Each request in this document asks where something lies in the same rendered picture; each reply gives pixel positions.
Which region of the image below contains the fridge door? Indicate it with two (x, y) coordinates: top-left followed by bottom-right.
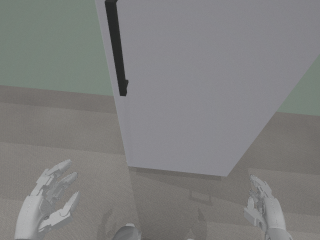
(96, 0), (320, 177)

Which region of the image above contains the handle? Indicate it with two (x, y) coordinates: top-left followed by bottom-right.
(104, 0), (129, 97)

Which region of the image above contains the left robot hand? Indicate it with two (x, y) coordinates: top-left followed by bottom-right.
(14, 159), (81, 240)

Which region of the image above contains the left robot shin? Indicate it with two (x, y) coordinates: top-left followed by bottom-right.
(125, 223), (135, 227)

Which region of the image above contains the robot left thigh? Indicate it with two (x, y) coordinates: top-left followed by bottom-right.
(111, 226), (141, 240)

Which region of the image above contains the right robot forearm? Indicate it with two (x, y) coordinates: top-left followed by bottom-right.
(264, 228), (293, 240)

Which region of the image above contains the right robot hand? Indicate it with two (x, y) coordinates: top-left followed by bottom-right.
(244, 174), (287, 233)

